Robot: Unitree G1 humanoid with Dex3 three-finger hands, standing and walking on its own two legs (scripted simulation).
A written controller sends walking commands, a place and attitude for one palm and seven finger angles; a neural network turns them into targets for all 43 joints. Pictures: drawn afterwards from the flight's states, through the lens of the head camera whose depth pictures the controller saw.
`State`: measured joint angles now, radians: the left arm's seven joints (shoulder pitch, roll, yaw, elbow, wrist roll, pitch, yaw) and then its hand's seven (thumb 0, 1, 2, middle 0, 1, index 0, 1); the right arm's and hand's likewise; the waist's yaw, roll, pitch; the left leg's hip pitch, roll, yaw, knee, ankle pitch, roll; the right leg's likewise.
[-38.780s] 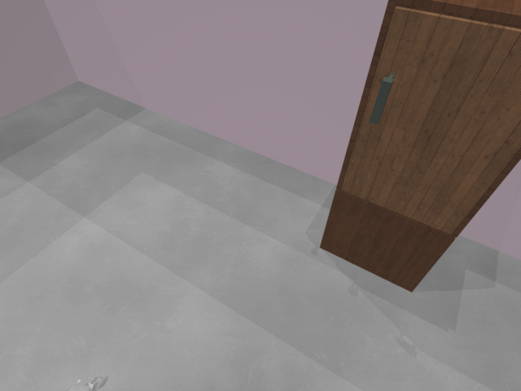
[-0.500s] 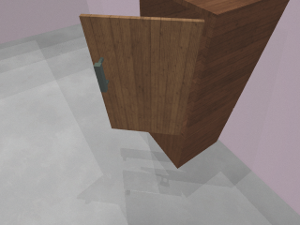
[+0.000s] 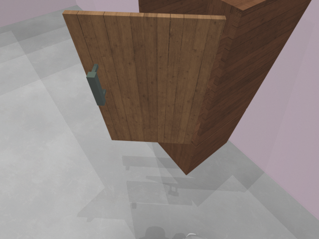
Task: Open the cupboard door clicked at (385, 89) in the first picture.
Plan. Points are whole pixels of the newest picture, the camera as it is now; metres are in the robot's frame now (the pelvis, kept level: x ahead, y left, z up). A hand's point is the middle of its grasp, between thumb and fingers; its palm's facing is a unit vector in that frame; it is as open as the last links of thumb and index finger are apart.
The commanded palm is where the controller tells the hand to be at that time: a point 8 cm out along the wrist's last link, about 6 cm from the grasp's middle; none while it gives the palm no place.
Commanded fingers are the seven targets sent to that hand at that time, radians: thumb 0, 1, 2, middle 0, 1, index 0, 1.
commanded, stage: come to a stop and stand still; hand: left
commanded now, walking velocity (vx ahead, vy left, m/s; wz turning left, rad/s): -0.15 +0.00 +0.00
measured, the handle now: (98, 85) +0.52 +0.22 +0.05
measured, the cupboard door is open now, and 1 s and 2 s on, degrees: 49 49 49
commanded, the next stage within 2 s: look again from close up in 0.66 s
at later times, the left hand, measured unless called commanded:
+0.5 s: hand out of the picture +0.04 +0.18 -0.18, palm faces +0.05 -0.98 -0.20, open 7.4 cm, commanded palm none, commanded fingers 0.00 0.90 0.90 -0.20 -0.30 -0.20 -0.30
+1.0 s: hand out of the picture +0.00 +0.17 -0.17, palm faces -0.02 -0.97 -0.22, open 7.4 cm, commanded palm none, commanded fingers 0.00 0.90 0.90 -0.20 -0.30 -0.20 -0.30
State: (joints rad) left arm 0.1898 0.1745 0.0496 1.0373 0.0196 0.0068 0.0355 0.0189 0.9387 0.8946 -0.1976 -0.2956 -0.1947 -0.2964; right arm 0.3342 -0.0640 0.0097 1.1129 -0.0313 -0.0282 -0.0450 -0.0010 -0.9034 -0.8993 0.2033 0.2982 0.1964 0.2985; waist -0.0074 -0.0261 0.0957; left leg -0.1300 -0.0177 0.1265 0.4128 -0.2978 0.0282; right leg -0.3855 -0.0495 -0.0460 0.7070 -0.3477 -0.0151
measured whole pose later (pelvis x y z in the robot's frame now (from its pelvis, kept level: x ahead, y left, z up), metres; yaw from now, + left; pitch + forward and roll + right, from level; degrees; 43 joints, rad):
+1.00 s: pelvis -0.02 -0.01 +0.00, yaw -1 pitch -1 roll +1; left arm 0.29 0.15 -0.02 1.06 0.01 -0.02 0.03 0.01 0.90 0.89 -0.20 -0.30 -0.20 -0.30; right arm 0.29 -0.18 0.00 1.04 -0.02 0.00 -0.01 0.00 -0.91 -0.90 0.20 0.30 0.19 0.30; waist -0.01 0.03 0.02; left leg -0.20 0.01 0.04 0.50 -0.27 -0.01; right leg -0.22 0.00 -0.01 0.52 -0.28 -0.01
